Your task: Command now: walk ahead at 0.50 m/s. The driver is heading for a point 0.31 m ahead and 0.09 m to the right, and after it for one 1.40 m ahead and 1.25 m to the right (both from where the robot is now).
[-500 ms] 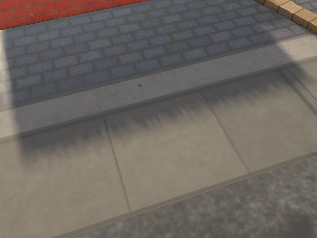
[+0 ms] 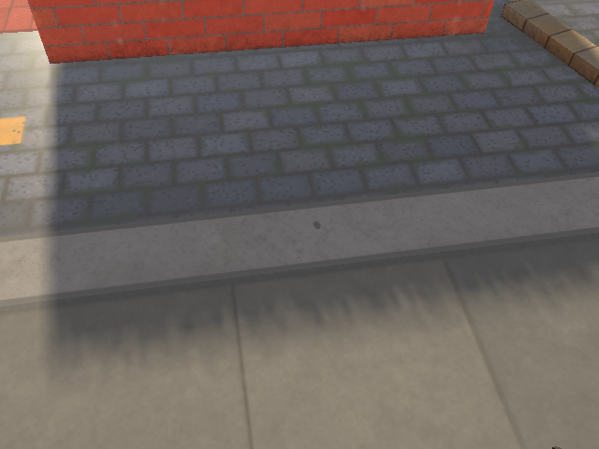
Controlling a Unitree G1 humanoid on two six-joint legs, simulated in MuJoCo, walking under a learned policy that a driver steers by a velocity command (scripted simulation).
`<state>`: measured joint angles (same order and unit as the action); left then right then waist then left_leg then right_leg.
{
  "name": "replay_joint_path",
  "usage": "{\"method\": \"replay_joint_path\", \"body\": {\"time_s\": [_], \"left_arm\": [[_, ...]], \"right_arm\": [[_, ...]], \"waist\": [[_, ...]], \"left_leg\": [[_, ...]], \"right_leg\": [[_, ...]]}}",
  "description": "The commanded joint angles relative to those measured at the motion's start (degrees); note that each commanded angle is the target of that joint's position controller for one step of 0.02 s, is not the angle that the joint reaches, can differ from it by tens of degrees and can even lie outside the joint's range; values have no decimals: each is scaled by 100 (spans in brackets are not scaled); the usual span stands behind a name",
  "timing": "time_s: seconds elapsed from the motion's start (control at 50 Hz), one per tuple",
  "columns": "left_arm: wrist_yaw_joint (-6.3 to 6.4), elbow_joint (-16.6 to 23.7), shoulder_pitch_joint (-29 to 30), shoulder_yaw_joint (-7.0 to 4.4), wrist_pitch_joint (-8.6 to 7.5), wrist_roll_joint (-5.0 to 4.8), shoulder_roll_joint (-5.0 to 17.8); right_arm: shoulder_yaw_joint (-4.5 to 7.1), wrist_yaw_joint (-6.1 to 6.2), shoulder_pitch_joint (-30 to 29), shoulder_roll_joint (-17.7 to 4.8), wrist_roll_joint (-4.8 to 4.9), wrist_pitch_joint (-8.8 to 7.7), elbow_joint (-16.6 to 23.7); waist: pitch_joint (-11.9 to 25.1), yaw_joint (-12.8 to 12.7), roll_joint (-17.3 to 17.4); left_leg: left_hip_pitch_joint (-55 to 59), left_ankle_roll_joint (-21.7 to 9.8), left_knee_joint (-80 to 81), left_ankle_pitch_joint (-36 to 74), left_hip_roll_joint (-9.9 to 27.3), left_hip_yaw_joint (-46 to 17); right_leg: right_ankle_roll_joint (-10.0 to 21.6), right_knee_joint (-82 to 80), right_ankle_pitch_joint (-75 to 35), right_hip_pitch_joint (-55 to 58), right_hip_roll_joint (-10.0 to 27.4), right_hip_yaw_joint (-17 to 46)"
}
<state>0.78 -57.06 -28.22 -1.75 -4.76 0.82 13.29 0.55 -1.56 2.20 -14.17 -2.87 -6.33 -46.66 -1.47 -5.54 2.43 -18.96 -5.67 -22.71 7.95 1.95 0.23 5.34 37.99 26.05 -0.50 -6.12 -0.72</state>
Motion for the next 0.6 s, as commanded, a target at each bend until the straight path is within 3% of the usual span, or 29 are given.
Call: {"method": "replay_joint_path", "body": {"time_s": [0.02,0.04,0.06,0.08,0.1,0.12,0.14,0.18,0.24,0.3,0.34,0.38,0.44,0.46,0.48,0.5,0.52,0.54,0.56,0.58,0.6], "left_arm": [[102,186,-705,-89,-60,-126,240],[151,140,-1086,-163,-25,-138,579],[135,268,-275,-177,27,-34,710],[50,495,801,-217,29,72,900],[-55,495,960,-230,72,93,759],[-140,378,734,-200,178,151,574],[-202,312,623,-179,273,180,432],[-243,344,639,-169,343,137,284],[-273,535,1198,-153,270,81,259],[-313,718,1770,-49,138,31,82],[-316,802,2034,-5,102,30,71],[-296,828,2048,-4,89,95,171],[-247,579,1174,-108,18,229,447],[-223,426,676,-158,-62,258,513],[-178,347,284,-271,-128,255,874],[-134,489,329,-403,-41,103,1313],[-147,540,15,-452,71,-180,1437],[-53,761,599,-443,216,-187,1240],[-3,897,1202,-339,341,-156,858],[15,911,1420,-289,414,-74,703],[32,940,1470,-290,450,-43,683]], "right_arm": [[304,23,2718,-1156,-166,-106,-505],[441,3,3135,-1395,232,59,-557],[489,95,2684,-1243,336,150,-574],[327,103,1985,-687,325,147,-394],[266,116,1606,-588,204,142,-379],[252,147,1593,-593,177,104,-415],[256,158,1629,-601,192,42,-482],[279,116,1779,-653,239,-99,-625],[194,130,1799,-403,271,-154,-699],[132,214,1949,-356,329,-178,-779],[128,277,2177,-404,334,-163,-889],[155,358,2360,-459,300,-98,-997],[247,471,2387,-625,252,43,-1030],[283,463,2287,-701,279,91,-986],[315,442,2209,-746,311,89,-821],[247,458,2697,-249,341,97,-617],[252,445,2657,-416,299,210,-490],[245,440,2308,-453,219,301,-427],[274,417,1908,-522,133,375,-371],[300,393,1611,-520,68,470,-261],[284,373,1653,-435,-1,593,-254]], "waist": [[1516,802,1209],[2163,1045,1092],[1390,1105,940],[174,1051,185],[-236,762,59],[-340,526,50],[-329,408,108],[-192,273,162],[-307,292,43],[-193,479,115],[-170,617,117],[-200,637,104],[16,330,27],[187,93,-89],[554,-86,-588],[1294,278,-1700],[2230,-17,-1061],[1783,118,-589],[834,303,-161],[385,477,-55],[276,567,-159]], "left_leg": [[3851,-757,-1354,4634,2250,-2176],[4521,-1607,-1048,3210,2678,-3192],[3730,-1788,-35,-329,2512,-3541],[2399,-1341,562,-1141,1913,-2848],[1461,-1012,794,-690,1610,-2271],[886,-814,951,-141,1422,-1812],[598,-692,1099,27,1303,-1490],[697,-569,1183,834,1166,-979],[755,-317,1168,2021,862,-99],[754,-60,906,2432,608,494],[1020,-22,680,2177,649,534],[1405,7,252,2231,779,499],[1609,59,-1332,2783,863,494],[1414,122,-2329,2251,732,619],[499,280,-3952,166,320,873],[-1160,534,-5986,-5013,-592,855],[-1872,665,-6457,-4815,-592,-15],[-1977,672,-6393,-4300,-243,-268],[-1840,675,-5782,-3876,-29,-285],[-1609,695,-5205,-3613,73,-310],[-1220,726,-4806,-3400,77,-254]], "right_leg": [[140,4308,1551,-2993,132,49],[23,4916,1369,-3954,73,344],[-70,4999,757,-4812,454,190],[-123,4274,26,-4691,807,279],[-185,3623,-371,-4099,886,368],[-243,3128,-545,-3497,962,448],[-274,2907,-745,-3156,955,440],[-249,2607,-1286,-3169,905,424],[-225,1467,-2364,-3197,877,246],[-133,201,-3625,-2623,710,-243],[-102,-286,-3924,-2500,662,-351],[-45,-603,-3619,-2493,594,-405],[149,-973,-2687,-1782,253,-513],[272,-1519,-3113,-1204,219,-466],[617,-1379,-5741,-178,926,194],[1565,-325,-10096,1413,2664,1910],[2431,-674,-9848,1912,3225,2716],[2362,-1160,-7661,1128,3064,2836],[2019,-1669,-6020,-152,2610,2455],[1712,-1954,-5091,-915,2205,2204],[1532,-2101,-4624,-1427,1954,1990]]}}
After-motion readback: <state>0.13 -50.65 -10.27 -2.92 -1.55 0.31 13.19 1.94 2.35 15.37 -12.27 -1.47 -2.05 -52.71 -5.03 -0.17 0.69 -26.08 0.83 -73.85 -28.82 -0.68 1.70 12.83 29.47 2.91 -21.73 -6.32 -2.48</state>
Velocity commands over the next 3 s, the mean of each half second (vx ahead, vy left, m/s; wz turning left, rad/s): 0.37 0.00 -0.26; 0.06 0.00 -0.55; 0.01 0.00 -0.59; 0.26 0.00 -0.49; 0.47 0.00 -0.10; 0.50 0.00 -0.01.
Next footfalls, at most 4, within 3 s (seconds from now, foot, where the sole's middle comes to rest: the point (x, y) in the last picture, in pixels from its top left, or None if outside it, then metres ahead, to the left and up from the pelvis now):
0.48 right None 0.35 -0.06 -0.81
0.94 left None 0.36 0.14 -0.81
1.44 right None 0.19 -0.01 -0.79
1.94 left None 0.42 0.05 -0.82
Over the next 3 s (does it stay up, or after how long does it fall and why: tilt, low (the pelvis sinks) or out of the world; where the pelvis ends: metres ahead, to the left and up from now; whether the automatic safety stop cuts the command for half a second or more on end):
stays up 0.60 -0.42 -0.05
